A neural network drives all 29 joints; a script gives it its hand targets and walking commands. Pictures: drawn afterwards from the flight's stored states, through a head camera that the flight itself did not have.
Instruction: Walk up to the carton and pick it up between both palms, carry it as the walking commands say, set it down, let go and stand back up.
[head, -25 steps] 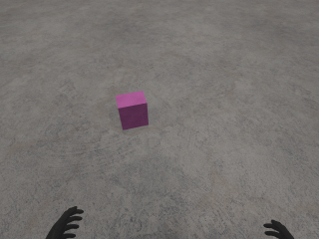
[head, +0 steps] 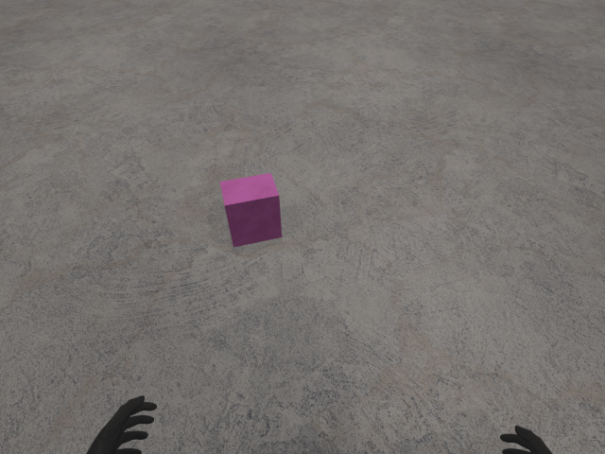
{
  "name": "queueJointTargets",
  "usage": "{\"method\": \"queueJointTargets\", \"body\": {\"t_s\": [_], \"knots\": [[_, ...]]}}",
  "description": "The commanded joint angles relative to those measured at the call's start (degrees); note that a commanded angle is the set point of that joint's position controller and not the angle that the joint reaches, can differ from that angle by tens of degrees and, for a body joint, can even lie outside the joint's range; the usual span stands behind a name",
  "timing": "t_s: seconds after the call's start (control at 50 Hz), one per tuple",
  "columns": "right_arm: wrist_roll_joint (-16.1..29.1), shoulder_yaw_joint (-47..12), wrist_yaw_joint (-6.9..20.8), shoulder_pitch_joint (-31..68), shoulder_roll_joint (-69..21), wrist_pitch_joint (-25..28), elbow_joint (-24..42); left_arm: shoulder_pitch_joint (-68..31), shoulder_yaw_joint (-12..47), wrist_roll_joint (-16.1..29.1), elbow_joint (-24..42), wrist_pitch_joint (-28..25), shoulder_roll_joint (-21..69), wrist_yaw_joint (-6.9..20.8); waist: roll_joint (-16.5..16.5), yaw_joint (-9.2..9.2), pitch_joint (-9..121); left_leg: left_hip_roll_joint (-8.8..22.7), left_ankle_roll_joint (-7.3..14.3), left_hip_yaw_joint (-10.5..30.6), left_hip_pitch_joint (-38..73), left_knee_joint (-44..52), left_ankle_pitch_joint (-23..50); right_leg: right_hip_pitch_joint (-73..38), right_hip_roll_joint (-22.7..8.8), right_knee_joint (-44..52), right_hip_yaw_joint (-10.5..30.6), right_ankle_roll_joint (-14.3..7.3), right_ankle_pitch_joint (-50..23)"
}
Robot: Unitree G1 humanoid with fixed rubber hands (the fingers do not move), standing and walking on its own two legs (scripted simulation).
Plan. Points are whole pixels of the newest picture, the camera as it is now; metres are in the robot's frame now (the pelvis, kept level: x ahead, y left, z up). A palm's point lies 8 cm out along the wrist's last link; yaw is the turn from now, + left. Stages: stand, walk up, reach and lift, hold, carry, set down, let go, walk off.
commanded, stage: stand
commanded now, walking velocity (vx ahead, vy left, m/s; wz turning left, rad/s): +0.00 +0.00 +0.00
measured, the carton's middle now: (252, 210) +1.19 +0.28 -0.63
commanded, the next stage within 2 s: walk up in 0.50 s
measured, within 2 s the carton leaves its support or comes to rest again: neither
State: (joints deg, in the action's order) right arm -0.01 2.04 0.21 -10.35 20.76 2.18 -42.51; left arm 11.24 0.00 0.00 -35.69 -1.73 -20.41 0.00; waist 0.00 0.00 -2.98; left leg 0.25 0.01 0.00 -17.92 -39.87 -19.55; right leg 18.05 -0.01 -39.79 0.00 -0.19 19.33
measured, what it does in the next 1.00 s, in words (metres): lifts its left foot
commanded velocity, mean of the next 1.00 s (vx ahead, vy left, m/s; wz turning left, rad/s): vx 0.00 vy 0.00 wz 0.00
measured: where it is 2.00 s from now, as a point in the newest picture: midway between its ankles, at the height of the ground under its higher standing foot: outside the picture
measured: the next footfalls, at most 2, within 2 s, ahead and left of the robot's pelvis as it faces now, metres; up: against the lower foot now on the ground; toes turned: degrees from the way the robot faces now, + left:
left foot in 1.02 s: +0.18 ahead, +0.18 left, +0.00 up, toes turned +3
right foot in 1.56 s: +0.26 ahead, -0.07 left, +0.00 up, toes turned +2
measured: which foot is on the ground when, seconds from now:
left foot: down 0.00-0.76, up 0.78-1.00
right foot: down 0.00-1.00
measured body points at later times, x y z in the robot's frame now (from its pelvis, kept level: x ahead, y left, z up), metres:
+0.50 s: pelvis -0.01 +0.00 +0.00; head +0.00 +0.00 +0.45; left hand +0.15 +0.28 -0.08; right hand +0.13 -0.30 -0.09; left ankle +0.02 +0.12 -0.72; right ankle +0.02 -0.12 -0.72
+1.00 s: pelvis +0.03 +0.06 +0.00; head +0.03 +0.07 +0.45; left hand +0.11 +0.39 -0.08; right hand +0.15 -0.28 -0.08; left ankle +0.13 +0.18 -0.71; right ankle +0.02 -0.12 -0.72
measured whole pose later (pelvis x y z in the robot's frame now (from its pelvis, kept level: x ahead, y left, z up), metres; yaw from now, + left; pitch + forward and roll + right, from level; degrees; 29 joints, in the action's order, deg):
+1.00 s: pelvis +0.03 +0.06 +0.00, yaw +3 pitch -3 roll -1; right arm 0.0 4.0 6.0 -14.4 28.2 3.1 -45.4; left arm 19.8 0.0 0.0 -38.5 -5.0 -27.5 0.7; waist -0.2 0.1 -2.3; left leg 0.8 0.1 0.1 -27.0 -43.7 -21.2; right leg 13.6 -4.7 -39.0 -0.2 -1.4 23.0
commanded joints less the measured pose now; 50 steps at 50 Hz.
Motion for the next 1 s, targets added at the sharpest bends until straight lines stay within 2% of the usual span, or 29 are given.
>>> {"method": "queueJointTargets", "body": {"t_s": [0.0, 0.04, 0.14, 0.16, 0.18, 0.3, 0.32, 0.34, 0.36, 0.38, 0.44, 0.48, 0.52, 0.58, 0.62, 0.66, 0.68, 0.7, 0.72, 0.74, 0.76, 0.78, 0.8, 0.84, 0.88, 0.9, 0.94, 0.96, 0.98], "knots": [[-1.15, 2.93, -0.09, 4.92, 10.50, 1.49, 2.30, -4.59, -3.36, -1.05, -1.23, -2.16, -11.28, -0.32, 1.94, -0.89, 3.27, 4.89, 4.22, 7.01, 1.47, 8.76, 8.41, -1.44, -5.41, 9.62, 6.96, -4.36, -9.44], [-0.84, 3.09, -0.09, 2.91, 11.02, 1.10, 1.80, -4.76, -3.49, -0.55, -1.74, -2.20, -11.19, -0.33, 1.04, 0.49, 5.94, 4.89, 4.15, 6.64, 2.62, 7.95, 8.79, -2.11, -6.21, 10.06, 7.72, -4.94, -9.82], [-0.98, 2.60, -0.26, 3.36, 10.59, 1.01, 1.43, -3.97, -3.74, -0.71, -1.81, -2.43, -11.40, -0.30, 0.67, -0.88, 2.90, 4.50, 4.32, 7.49, 1.36, 9.69, 8.56, -1.17, -4.88, 9.17, 6.38, -4.22, -8.05], [-1.22, 2.77, -0.19, 2.88, 11.16, 1.26, 1.38, -3.34, -3.80, -0.32, -2.57, -2.26, -11.71, -0.27, 2.92, -0.86, 4.79, 5.32, 4.61, 7.17, 2.39, 9.17, 9.81, -2.00, -5.38, 9.05, 6.65, -4.49, -9.57], [-0.73, 2.59, -0.12, 4.15, 10.08, 1.28, 1.78, -4.65, -3.60, -0.82, -2.67, -2.25, -11.50, -0.39, 2.14, 0.30, 4.59, 4.66, 4.03, 6.66, 2.44, 9.23, 8.38, -1.39, -5.81, 10.49, 8.06, -4.25, -9.30], [-0.96, 2.51, -0.39, 4.08, 10.39, 0.80, 1.33, -5.96, -3.56, -0.66, -2.49, -2.13, -12.36, -0.34, 2.85, -0.08, 3.66, 4.69, 4.23, 6.65, 2.71, 9.42, 10.12, -1.59, -6.11, 9.87, 7.57, -4.52, -10.45], [-0.79, 2.86, -0.32, 3.52, 11.94, 0.87, 0.58, -3.59, -4.21, -0.86, -2.89, -1.92, -12.93, -0.55, 0.23, -0.15, 3.99, 5.28, 4.54, 7.58, 3.21, 9.01, 10.40, -1.06, -5.40, 10.44, 7.43, -4.13, -10.02], [-0.95, 2.45, -0.36, 3.88, 9.71, 0.93, 0.92, -5.12, -3.77, -1.02, -3.38, -1.97, -11.54, -0.45, 2.64, 0.81, 4.94, 5.07, 3.88, 6.51, 3.71, 9.91, 9.99, -2.06, -5.80, 10.68, 6.61, -4.10, -10.06], [-1.15, 2.35, -0.24, 4.62, 10.45, 1.13, 0.79, -4.70, -3.92, -1.09, -2.79, -1.54, -11.77, -0.39, 1.15, -0.79, 6.90, 5.50, 4.14, 7.16, 4.02, 8.89, 9.30, -3.21, -5.35, 9.76, 6.38, -4.23, -9.48], [-1.01, 2.58, -0.36, 4.16, 11.52, 1.22, 0.55, -4.75, -4.01, -0.91, -2.82, -1.79, -12.03, -0.29, -0.38, -0.53, 4.38, 5.24, 4.25, 6.65, 2.11, 9.46, 8.35, -1.88, -5.39, 9.62, 6.27, -4.23, -8.66], [-1.08, 2.75, -0.37, 4.41, 11.84, 0.75, 0.00, -3.70, -3.80, -0.75, -3.60, -1.85, -12.14, -0.18, 2.61, -0.97, 4.29, 4.49, 4.09, 6.43, 2.57, 9.03, 7.47, -2.18, -5.78, 11.16, 7.14, -4.25, -7.37], [-0.88, 2.47, -0.46, 4.09, 11.01, 0.78, 0.12, -7.32, -3.56, -1.22, -2.94, -1.79, -11.48, -0.32, 4.43, 0.93, 3.84, 4.63, 3.68, 6.36, 3.27, 9.20, 6.47, -0.08, -6.09, 12.07, 8.03, -4.49, -5.36], [-0.60, 2.41, -0.19, 4.15, 10.75, 0.81, -0.15, -3.12, -3.31, -0.86, -3.96, -2.09, -11.91, -0.25, 0.64, 0.11, 3.11, 4.89, 4.11, 7.56, 3.49, 9.68, 4.88, 1.71, -6.06, 12.06, 8.62, -4.52, -3.89], [-0.93, 2.09, 0.15, 3.38, 10.12, 0.99, -0.74, -5.11, -3.68, -0.91, -3.85, -1.98, -12.83, -0.38, 4.45, -0.17, 2.07, 4.43, 4.34, 7.56, 2.14, 10.20, 4.52, -0.10, -6.84, 13.87, 9.28, -4.21, -3.56], [-0.73, 2.48, 0.14, 4.69, 11.39, 1.12, -0.81, -5.16, -3.85, -0.58, -4.16, -1.77, -12.45, -0.44, -0.39, -0.46, 4.53, 4.85, 4.89, 7.38, 4.16, 10.73, 7.45, -1.29, -6.24, 12.07, 8.58, -4.28, -5.71], [-1.17, 2.37, -0.20, 5.25, 11.69, 1.34, -0.83, -5.05, -3.91, -0.78, -3.99, -1.51, -12.26, -0.31, 1.10, -0.89, 3.76, 5.78, 4.44, 8.65, 2.15, 11.70, 7.03, -2.16, -5.02, 10.47, 6.71, -4.24, -7.09], [-1.69, 4.59, 2.20, -2.05, 16.90, 1.60, 1.73, 1.79, -7.51, -1.63, -1.41, -3.01, -19.33, 1.02, 0.40, -1.61, 10.79, 4.63, 8.08, 13.79, -2.19, 9.78, -16.40, -8.92, -5.78, 8.39, 6.83, -5.61, 16.65], [-2.28, 4.94, 2.96, 0.86, 16.28, 1.51, 2.13, 4.64, -8.05, -2.47, -1.98, -3.95, -20.30, 0.92, 0.68, -3.97, 4.32, 3.26, 7.95, 14.23, -14.09, 7.45, -22.96, -11.13, -7.69, 8.76, 11.78, -7.26, 26.47], [-2.49, 4.45, 3.52, 4.13, 13.98, 1.40, 3.37, 8.77, -8.71, -2.64, -2.71, -4.71, -21.27, 0.78, 5.93, -6.09, 0.69, -1.24, 5.43, 8.68, -26.06, -2.46, -18.47, -17.61, -13.47, 16.28, 21.34, -10.28, 31.54], [-2.76, 4.00, 3.48, 5.91, 12.69, 1.52, 4.47, 13.54, -9.76, -2.43, -4.43, -5.20, -23.65, 0.76, 12.55, -8.51, -2.07, -2.39, 3.38, 2.28, -33.92, -15.00, -12.13, -21.31, -22.89, 25.03, 31.86, -15.76, 34.85], [-2.83, 4.13, 3.44, 6.23, 13.98, 1.68, 4.64, 12.98, -9.75, -2.31, -3.36, -5.93, -23.47, 0.61, 8.56, -8.34, -4.86, 1.24, 2.22, 5.99, -36.77, -19.43, -9.14, -21.15, -25.78, 26.20, 33.21, -17.33, 27.87], [-1.94, 4.15, 3.65, 4.09, 14.88, 1.98, 2.92, 10.36, -9.14, -2.07, -3.08, -6.20, -21.52, 0.35, 2.42, -6.12, -4.25, 1.06, 1.87, 9.13, -33.30, -19.64, -5.65, -19.22, -23.75, 24.90, 30.12, -15.65, 17.97], [-1.93, 3.95, 3.96, 3.41, 14.53, 2.54, 4.13, 9.44, -8.96, -2.05, -2.55, -6.16, -21.05, 0.20, 4.19, -5.22, -2.34, 1.23, 1.53, 8.25, -31.22, -17.30, -4.82, -19.16, -21.80, 23.44, 23.42, -14.57, 9.47], [-1.67, 4.19, 5.12, 0.73, 14.98, 2.38, 3.68, 6.20, -9.00, -2.41, -1.45, -5.75, -20.97, 0.71, 6.95, -3.63, -1.07, 2.07, 0.83, 5.46, -24.47, -13.09, -6.93, -14.04, -19.65, 22.95, 16.78, -13.00, 7.44], [-1.84, 4.67, 6.02, 0.87, 14.99, 1.72, 4.31, 5.22, -8.56, -2.20, -0.50, -5.18, -21.79, 1.17, 13.00, -3.20, 0.17, 2.59, 0.61, 1.55, -19.36, -9.66, -4.69, -8.91, -18.08, 24.01, 12.70, -12.97, 14.14], [-1.43, 4.66, 6.39, -0.70, 15.32, 1.57, 4.01, 1.58, -8.67, -2.43, 0.84, -4.87, -22.71, 1.27, 13.62, -1.31, 0.06, 3.36, 0.93, 1.25, -14.35, -6.22, -3.42, -4.61, -18.55, 23.50, 12.04, -12.40, 14.64], [-0.81, 5.57, 6.32, -9.43, 15.03, 1.85, 0.58, -4.73, -8.19, -2.46, 1.70, -4.42, -22.17, 1.80, 11.20, 4.85, 1.68, 1.77, 0.86, -3.35, 1.95, 3.23, 6.50, 4.28, -13.67, 17.85, 3.79, -8.51, 14.74], [-0.85, 6.19, 5.59, -16.40, 15.76, 2.42, -2.25, -4.77, -7.29, -2.81, 1.31, -3.98, -19.67, 1.73, 5.24, 7.53, 3.23, -1.00, 0.91, -3.92, 11.12, 6.86, 6.24, 7.80, -10.02, 6.84, 0.28, -6.66, 14.44], [-1.28, 7.79, 4.16, -22.91, 19.58, 2.84, -3.93, -0.84, -5.93, -2.92, 1.05, -4.01, -14.98, 1.83, -8.25, 9.68, 6.61, 2.12, 2.98, 8.87, 20.42, 14.40, -5.33, 14.97, -4.01, -15.73, -5.30, -4.17, 8.46]]}}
